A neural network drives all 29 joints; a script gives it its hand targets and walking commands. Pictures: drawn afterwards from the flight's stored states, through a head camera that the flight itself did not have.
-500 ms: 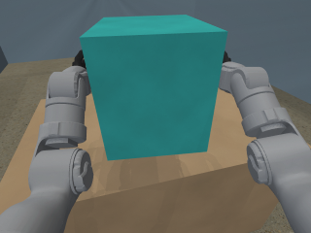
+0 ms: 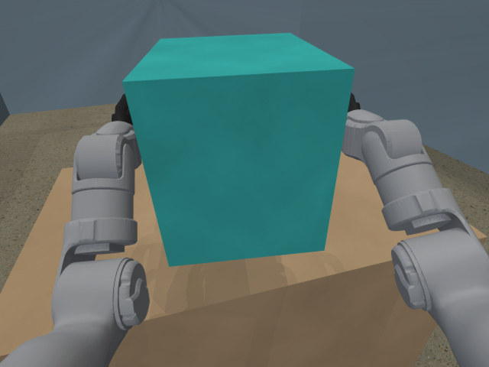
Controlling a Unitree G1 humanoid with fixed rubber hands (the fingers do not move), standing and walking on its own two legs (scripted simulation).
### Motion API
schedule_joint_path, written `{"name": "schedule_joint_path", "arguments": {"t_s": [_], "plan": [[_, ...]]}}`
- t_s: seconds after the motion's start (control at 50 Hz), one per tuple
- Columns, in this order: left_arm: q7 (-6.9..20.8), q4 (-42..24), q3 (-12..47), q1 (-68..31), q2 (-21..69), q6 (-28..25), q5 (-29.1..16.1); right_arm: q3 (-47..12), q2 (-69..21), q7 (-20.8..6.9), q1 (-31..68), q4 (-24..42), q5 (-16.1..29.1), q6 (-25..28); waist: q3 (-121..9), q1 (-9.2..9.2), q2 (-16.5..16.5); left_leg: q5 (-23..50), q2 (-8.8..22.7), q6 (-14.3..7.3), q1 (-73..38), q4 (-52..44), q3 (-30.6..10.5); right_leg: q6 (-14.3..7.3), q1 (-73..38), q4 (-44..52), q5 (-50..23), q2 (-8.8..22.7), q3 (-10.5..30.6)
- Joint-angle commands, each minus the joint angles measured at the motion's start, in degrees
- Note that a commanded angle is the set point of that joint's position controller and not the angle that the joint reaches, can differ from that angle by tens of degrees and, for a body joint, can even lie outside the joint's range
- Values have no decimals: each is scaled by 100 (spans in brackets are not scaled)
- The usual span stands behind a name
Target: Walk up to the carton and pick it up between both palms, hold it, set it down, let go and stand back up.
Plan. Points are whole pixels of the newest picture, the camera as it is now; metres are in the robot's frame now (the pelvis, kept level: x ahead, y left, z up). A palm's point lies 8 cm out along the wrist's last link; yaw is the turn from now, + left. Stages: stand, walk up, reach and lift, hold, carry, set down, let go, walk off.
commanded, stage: hold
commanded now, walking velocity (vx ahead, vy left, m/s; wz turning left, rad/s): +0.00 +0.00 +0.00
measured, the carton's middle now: (236, 136) +0.41 +0.00 +0.27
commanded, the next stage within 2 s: none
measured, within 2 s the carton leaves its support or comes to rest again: neither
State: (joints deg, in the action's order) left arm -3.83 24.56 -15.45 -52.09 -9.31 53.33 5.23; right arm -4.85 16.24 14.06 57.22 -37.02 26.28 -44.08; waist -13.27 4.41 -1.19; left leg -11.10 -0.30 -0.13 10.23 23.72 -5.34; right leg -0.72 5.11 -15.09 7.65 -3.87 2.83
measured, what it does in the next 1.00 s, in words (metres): stands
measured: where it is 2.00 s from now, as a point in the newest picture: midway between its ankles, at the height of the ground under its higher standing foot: outside the picture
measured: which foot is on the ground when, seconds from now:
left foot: down 0.00-1.00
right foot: down 0.00-1.00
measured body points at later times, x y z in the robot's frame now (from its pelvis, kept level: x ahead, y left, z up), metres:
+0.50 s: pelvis -0.02 -0.01 +0.00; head -0.12 +0.00 +0.44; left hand +0.37 +0.17 +0.32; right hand +0.36 -0.17 +0.32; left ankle +0.02 +0.11 -0.75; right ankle +0.01 -0.12 -0.75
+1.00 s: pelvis -0.01 +0.00 +0.00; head -0.09 +0.01 +0.44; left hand +0.39 +0.17 +0.30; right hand +0.38 -0.17 +0.31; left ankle +0.02 +0.11 -0.75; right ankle +0.01 -0.12 -0.75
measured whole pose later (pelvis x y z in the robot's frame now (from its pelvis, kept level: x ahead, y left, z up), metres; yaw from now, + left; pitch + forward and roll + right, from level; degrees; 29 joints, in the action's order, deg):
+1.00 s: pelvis -0.01 +0.00 +0.00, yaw +0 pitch +2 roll -2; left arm -5.6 40.2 -14.4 -62.9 -12.0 48.9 3.4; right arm -1.0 16.2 10.9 67.0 -51.1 23.1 -41.2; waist -14.8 3.3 -1.2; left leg -9.5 -0.6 0.1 16.0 23.6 -5.5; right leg -0.7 11.8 -17.0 7.1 -3.8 3.0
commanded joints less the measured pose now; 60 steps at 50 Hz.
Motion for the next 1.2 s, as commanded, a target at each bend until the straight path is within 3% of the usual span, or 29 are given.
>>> {"name": "schedule_joint_path", "arguments": {"t_s": [0.0, 0.12, 0.22, 0.34, 0.46, 0.74, 0.76, 0.8, 0.82, 0.84, 0.88, 0.92, 0.96, 1.0, 1.02, 1.06, 1.08, 1.14, 1.16, 1.18], "plan": [[1045, -1538, 2106, -5879, 3760, -604, -1312, -693, -4094, -937, 6031, 2132, 1045, 345, -1907, -4, -290, 1108, 2, 185, -415, -345, 2, 48, -250, 77, -816, -42, 113], [874, -1160, 2001, -6404, 3835, -708, -1467, -586, -4362, -1069, 6425, 1735, 987, 322, -2152, -140, -316, 737, -12, 116, -203, -342, 33, 67, -57, 25, -631, -33, 127], [936, -389, 1623, -6331, 3695, -767, -1316, -349, -4232, -1121, 6457, 1068, 797, 315, -2034, -166, -269, 173, -13, 74, 96, -469, 19, 38, -8, 82, -144, 37, 190], [1022, 162, 1318, -6348, 3458, -917, -1284, -172, -4103, -1109, 6495, 630, 671, 361, -2000, -105, -128, 36, -37, 65, 190, -493, 14, 27, 59, 128, 24, 73, 184], [1026, 106, 1341, -6523, 3453, -1055, -1427, -204, -4161, -1064, 6613, 763, 749, 440, -2242, -55, -105, 253, -65, 71, 108, -439, -18, 51, -29, 100, -247, 72, 150], [923, -721, 1686, -6453, 3711, -1039, -1567, -527, -4240, -944, 6473, 1580, 1064, 455, -2665, 0, -261, 1042, -129, 135, -326, -213, -58, 137, -295, 0, -1089, 29, 103], [910, -444, 1539, -6715, 3827, -961, -1358, -96, -3937, -1004, 6381, 767, 752, 412, -1937, 100, -465, 490, -82, 189, -283, -423, -75, 113, 105, 75, -476, 70, 118], [923, -369, 1491, -7034, 3897, -1023, -1442, 13, -4117, -1126, 6768, 692, 693, 580, -2078, -61, -409, -15, -27, 98, -4, -498, -65, 69, 336, 97, 183, 107, 111], [902, -324, 1589, -7101, 3948, -1044, -1498, 42, -4096, -1146, 6786, 671, 639, 616, -2226, 17, -441, 55, -49, 133, -74, -476, -44, 59, 318, 56, 9, 120, 101], [872, -158, 1503, -7125, 3840, -1087, -1436, -46, -4196, -1158, 6931, 581, 620, 600, -2112, -80, -322, 83, 21, 111, 30, -506, -66, 84, 207, 27, -80, 72, 67], [833, -13, 1401, -6964, 3829, -1116, -1461, -73, -4163, -1171, 6814, 487, 668, 629, -2307, -65, -291, 286, -22, 84, 4, -488, -60, 118, -136, -26, -458, 99, 111], [827, -444, 1546, -6893, 3886, -1156, -1515, -287, -4235, -1151, 6909, 902, 845, 707, -3013, -72, -255, 834, -48, 128, -311, -312, -32, 178, -368, -136, -1033, 3, 91], [836, -523, 1305, -6591, 3707, -1109, -1349, -456, -4206, -1116, 6651, 945, 980, 655, -2943, -151, -136, 1415, -90, 132, -577, -228, -16, 225, -551, -119, -1617, -19, 120], [932, -346, 1260, -6153, 3607, -990, -1179, -444, -3980, -1017, 6311, 864, 995, 592, -2579, -99, -136, 1395, -113, 146, -460, -261, -2, 263, -717, -75, -1732, 15, 161], [985, -366, 1351, -6192, 3638, -947, -1183, -391, -3855, -990, 6238, 838, 901, 572, -2539, 34, -206, 1318, -120, 174, -511, -309, -22, 237, -662, -66, -1635, 35, 136], [1010, -920, 1572, -6290, 3707, -954, -1363, -397, -3835, -964, 6165, 1130, 921, 552, -2807, 151, -219, 1552, -64, 220, -770, -212, -35, 194, -590, -104, -1706, -12, 123], [989, -815, 1535, -6322, 3709, -916, -1314, -433, -3889, -977, 6383, 1280, 930, 545, -2636, 40, -195, 1490, -63, 220, -674, -206, -50, 165, -553, -69, -1546, -27, 90], [1001, -695, 1650, -6184, 3831, -885, -1324, -389, -3872, -991, 6310, 1313, 843, 565, -2479, 62, -239, 1401, -7, 235, -529, -283, -63, 131, -530, -43, -1466, -29, 97], [959, -1016, 1773, -6291, 3866, -919, -1390, -505, -3965, -995, 6418, 1564, 975, 604, -2711, -3, -239, 1841, -32, 271, -620, -156, -71, 149, -648, -155, -1924, -69, 104], [931, -1013, 1749, -6135, 3811, -902, -1404, -590, -3908, -977, 6224, 1483, 983, 556, -2760, 54, -147, 1921, -75, 288, -749, -110, -56, 185, -692, -175, -2093, -60, 113]]}}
